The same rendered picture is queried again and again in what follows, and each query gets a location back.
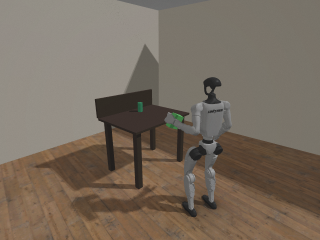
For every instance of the robot right forearm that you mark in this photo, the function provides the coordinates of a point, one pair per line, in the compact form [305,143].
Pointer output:
[222,131]

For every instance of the left robot upper arm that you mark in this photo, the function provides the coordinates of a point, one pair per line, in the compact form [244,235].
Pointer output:
[196,110]

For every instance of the left robot hand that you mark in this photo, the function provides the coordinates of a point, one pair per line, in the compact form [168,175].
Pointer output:
[169,118]

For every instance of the right robot upper arm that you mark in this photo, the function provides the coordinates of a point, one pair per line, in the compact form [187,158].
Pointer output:
[226,115]

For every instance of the robot right shin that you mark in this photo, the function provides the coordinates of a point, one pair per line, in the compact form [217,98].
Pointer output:
[210,185]

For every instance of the table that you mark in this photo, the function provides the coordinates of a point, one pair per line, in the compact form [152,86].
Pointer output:
[121,111]

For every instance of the robot left forearm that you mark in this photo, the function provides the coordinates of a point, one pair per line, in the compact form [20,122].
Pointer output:
[186,128]

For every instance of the sponge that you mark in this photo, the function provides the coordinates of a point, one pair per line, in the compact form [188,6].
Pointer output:
[178,117]

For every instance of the humanoid robot torso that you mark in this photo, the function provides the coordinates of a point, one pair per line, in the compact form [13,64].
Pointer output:
[211,118]

